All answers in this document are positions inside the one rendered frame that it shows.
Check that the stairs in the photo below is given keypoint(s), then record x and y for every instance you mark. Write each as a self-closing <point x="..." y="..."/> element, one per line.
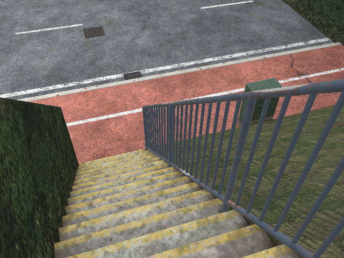
<point x="132" y="205"/>

